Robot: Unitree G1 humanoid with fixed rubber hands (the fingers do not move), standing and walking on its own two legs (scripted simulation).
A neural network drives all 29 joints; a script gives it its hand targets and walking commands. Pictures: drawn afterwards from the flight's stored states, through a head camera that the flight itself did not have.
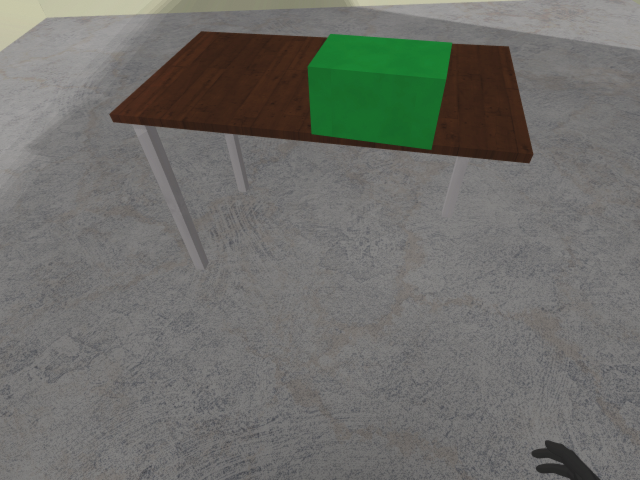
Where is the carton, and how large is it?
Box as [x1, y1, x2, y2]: [308, 34, 451, 149]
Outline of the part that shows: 330,34 308,65 311,133 431,149 446,77 451,43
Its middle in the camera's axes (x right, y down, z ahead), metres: +0.14 -0.35 +0.90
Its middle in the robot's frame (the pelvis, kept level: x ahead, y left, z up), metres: +0.93 -0.15 +0.03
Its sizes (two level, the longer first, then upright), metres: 0.283 0.181 0.162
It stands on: a table, 0.70 m high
